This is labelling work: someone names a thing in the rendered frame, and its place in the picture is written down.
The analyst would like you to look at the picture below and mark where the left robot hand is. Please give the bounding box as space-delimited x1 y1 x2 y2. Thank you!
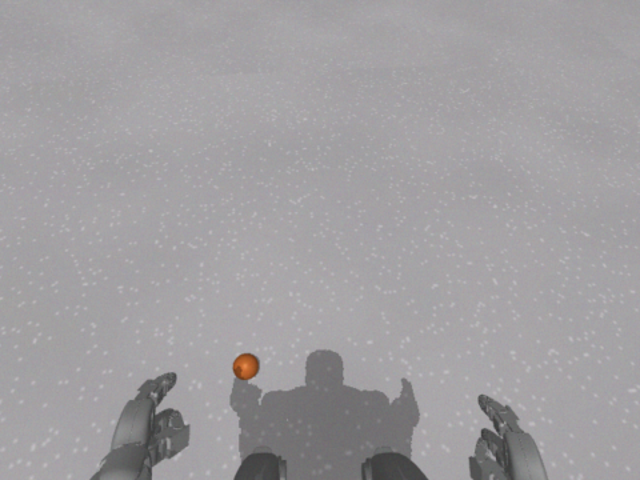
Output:
110 372 190 467

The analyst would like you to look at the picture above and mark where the ball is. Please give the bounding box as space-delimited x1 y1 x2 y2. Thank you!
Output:
233 353 259 380

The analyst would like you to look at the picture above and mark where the right robot hand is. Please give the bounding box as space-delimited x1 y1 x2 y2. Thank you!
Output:
469 395 548 480

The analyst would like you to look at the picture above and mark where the left robot arm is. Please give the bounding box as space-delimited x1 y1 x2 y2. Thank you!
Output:
90 445 152 480

